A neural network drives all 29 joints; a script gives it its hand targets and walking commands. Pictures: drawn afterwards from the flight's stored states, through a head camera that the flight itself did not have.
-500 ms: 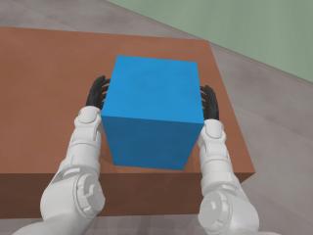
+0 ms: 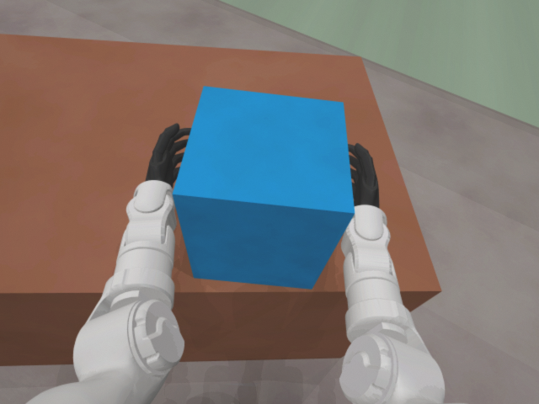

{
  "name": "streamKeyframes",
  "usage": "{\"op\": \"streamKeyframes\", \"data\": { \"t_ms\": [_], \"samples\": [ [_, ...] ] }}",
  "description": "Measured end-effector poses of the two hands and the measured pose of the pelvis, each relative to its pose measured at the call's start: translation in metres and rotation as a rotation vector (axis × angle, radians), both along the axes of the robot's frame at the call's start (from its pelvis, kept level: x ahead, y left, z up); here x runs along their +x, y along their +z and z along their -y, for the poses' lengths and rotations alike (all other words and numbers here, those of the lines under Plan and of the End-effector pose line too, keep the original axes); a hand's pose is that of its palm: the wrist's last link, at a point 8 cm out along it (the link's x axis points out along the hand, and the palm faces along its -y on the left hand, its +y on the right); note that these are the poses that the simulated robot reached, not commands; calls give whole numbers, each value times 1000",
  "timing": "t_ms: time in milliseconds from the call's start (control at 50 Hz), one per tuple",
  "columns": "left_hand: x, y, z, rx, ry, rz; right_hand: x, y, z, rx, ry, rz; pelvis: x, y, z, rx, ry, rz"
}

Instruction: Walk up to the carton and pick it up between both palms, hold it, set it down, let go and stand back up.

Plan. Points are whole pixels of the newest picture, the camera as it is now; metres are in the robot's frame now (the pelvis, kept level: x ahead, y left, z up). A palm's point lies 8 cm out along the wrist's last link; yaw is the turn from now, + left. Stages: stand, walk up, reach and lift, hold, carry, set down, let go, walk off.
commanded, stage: set down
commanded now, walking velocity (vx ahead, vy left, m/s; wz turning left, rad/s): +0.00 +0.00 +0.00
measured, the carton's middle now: (262, 197) +0.43 +0.01 +0.03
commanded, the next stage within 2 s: none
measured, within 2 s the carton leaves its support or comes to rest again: neither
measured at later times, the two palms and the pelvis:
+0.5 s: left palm (162, 179) +0.43 +0.16 +0.06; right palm (363, 198) +0.40 -0.14 +0.07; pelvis +0.00 +0.00 +0.00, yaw -1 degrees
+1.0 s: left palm (110, 165) +0.43 +0.24 +0.08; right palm (371, 175) +0.44 -0.15 +0.09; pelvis -0.01 +0.01 -0.02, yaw +1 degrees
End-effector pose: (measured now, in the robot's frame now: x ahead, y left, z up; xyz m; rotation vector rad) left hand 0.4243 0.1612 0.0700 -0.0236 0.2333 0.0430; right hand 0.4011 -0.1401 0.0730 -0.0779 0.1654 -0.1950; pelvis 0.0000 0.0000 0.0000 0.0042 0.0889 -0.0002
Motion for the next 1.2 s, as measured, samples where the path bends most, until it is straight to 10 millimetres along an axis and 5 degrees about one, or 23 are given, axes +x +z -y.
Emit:
{"op": "streamKeyframes", "data": {
  "t_ms": [440,720,860,940,1060,1200],
  "samples": [
    [2,-3,-1,19,-6,3,0,0,0,-10,3,3,-2,0,0,-3,-15,-6],
    [8,-38,-22,33,50,-81,19,-19,3,7,65,-100,-4,-10,1,-17,-13,-191],
    [13,-19,-57,56,96,-35,25,-20,2,34,53,-121,-4,-18,-5,-34,3,-252],
    [12,-1,-72,91,88,-15,31,-4,6,56,43,-85,-8,-19,-9,-46,15,-256],
    [7,17,-73,115,46,-13,35,26,25,55,30,-51,-18,-19,-9,-48,24,-239],
    [-3,20,-67,105,45,-46,24,37,47,54,26,-99,-33,-18,-3,-35,24,-226]
  ]
}}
